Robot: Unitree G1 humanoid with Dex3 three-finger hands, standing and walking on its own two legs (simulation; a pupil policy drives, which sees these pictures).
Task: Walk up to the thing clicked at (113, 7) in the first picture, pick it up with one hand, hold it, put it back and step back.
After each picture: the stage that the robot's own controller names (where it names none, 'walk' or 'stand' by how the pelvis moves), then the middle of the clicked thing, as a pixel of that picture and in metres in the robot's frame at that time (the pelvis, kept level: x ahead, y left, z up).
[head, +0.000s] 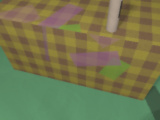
stand; (114, 11) +0.85 -0.16 -0.01
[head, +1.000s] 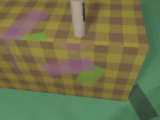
walk; (78, 15) +0.75 +0.09 +0.02
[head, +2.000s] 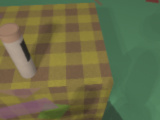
stand; (19, 54) +0.46 +0.28 +0.02
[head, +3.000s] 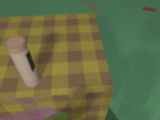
stand; (24, 64) +0.46 +0.26 -0.01
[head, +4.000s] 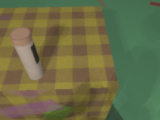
stand; (29, 56) +0.47 +0.25 +0.00
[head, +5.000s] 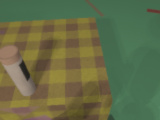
stand; (19, 73) +0.42 +0.28 -0.01
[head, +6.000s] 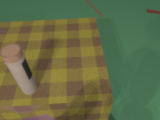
stand; (21, 72) +0.42 +0.28 -0.01
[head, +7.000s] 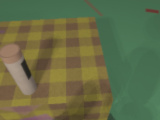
stand; (20, 72) +0.42 +0.28 -0.01
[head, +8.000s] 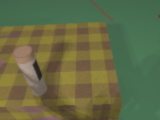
rise first; (32, 73) +0.42 +0.27 -0.01
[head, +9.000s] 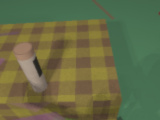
go down; (32, 69) +0.43 +0.27 -0.01
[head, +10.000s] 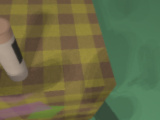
go down; (9, 55) +0.42 +0.24 +0.04
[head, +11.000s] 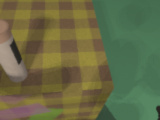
approach; (9, 55) +0.43 +0.25 +0.04
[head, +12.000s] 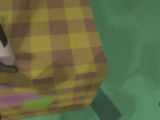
close in; out of the picture +0.46 +0.26 +0.08
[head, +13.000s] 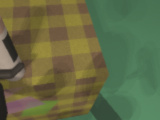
lift; (3, 52) +0.42 +0.23 +0.07
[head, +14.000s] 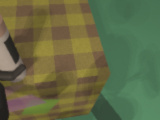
lift; (4, 53) +0.41 +0.23 +0.08
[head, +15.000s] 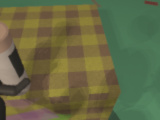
lift; (8, 66) +0.33 +0.22 +0.15
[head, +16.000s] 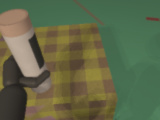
hold; (29, 57) +0.33 +0.17 +0.20
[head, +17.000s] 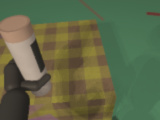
hold; (30, 61) +0.33 +0.17 +0.17
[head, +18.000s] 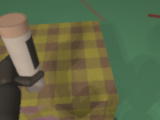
crouch; (25, 58) +0.35 +0.19 +0.17
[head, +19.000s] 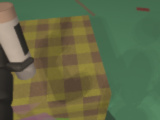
lower; (15, 45) +0.42 +0.22 +0.15
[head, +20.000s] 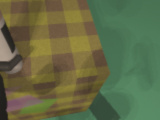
lower; (0, 43) +0.44 +0.23 +0.08
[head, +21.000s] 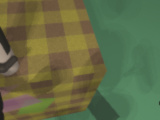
lower; out of the picture +0.44 +0.24 +0.08
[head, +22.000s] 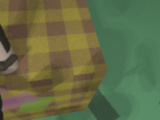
lower; out of the picture +0.44 +0.24 +0.08
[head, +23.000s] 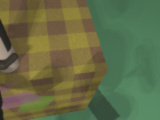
lower; out of the picture +0.45 +0.24 +0.08
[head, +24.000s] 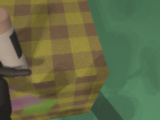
open; (8, 48) +0.43 +0.21 +0.08
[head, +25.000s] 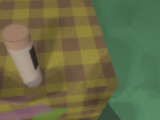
sink last; (25, 60) +0.40 +0.19 +0.05
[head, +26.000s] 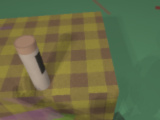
stand; (34, 65) +0.43 +0.23 +0.04
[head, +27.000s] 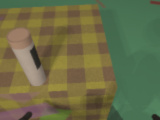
stand; (29, 60) +0.43 +0.23 +0.05
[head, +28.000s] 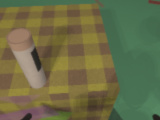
stand; (30, 62) +0.41 +0.22 +0.05
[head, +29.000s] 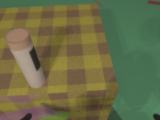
stand; (28, 62) +0.41 +0.22 +0.05
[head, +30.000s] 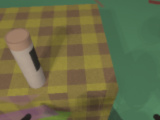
stand; (28, 62) +0.41 +0.22 +0.05
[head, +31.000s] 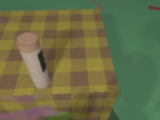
stand; (35, 63) +0.42 +0.21 +0.03
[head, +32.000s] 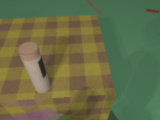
walk; (36, 70) +0.43 +0.21 -0.01
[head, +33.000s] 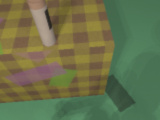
walk; (43, 22) +0.64 +0.21 +0.01
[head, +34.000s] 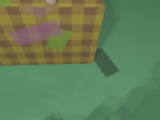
walk; out of the picture +0.94 +0.23 +0.01
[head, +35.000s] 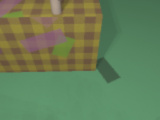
stand; out of the picture +1.05 +0.23 -0.01
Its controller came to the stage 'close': yes
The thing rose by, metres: 0.20
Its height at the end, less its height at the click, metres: +0.00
